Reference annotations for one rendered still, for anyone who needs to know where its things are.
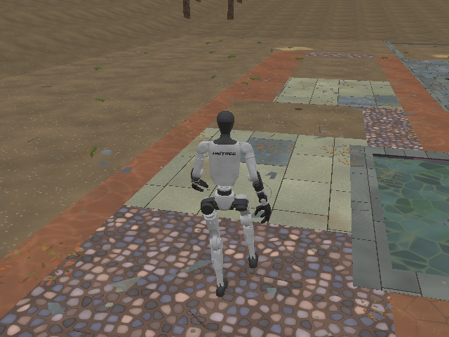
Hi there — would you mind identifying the robot right forearm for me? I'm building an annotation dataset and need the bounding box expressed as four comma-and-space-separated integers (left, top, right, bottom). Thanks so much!
253, 171, 269, 206

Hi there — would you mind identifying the right robot hand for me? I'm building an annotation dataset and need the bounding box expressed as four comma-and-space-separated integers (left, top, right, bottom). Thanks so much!
255, 203, 271, 224

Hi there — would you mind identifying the right robot upper arm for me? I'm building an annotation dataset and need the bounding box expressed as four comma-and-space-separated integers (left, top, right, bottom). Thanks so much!
240, 142, 259, 182

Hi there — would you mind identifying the left robot thigh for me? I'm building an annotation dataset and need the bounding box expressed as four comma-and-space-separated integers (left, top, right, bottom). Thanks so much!
201, 197, 223, 251

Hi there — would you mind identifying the left robot upper arm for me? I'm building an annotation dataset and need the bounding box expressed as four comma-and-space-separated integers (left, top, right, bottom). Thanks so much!
192, 141, 210, 178

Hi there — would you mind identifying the left robot hand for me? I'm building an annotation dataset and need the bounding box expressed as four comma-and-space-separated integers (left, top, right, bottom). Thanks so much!
192, 179, 208, 192

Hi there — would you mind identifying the robot left forearm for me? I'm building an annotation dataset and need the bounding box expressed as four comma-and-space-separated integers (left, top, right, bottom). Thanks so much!
191, 168, 200, 185

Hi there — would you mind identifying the right robot shin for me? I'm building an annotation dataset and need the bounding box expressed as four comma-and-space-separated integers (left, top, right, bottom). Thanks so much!
243, 214, 255, 259

